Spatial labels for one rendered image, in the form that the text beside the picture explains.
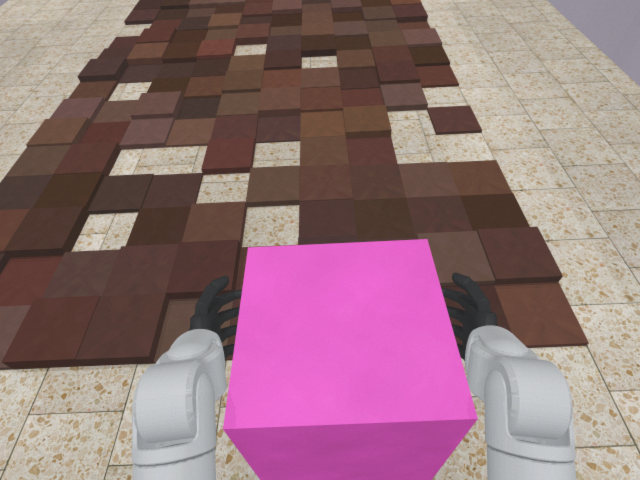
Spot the robot left hand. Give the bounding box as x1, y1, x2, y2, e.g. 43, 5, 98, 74
189, 276, 242, 358

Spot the left robot forearm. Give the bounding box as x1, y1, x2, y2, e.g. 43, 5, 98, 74
132, 329, 227, 480

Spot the robot right hand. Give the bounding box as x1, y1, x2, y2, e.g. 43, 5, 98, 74
441, 273, 498, 361

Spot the right robot forearm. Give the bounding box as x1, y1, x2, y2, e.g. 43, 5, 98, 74
465, 325, 576, 480

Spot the carton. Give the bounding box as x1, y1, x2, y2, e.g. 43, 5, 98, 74
223, 239, 478, 480

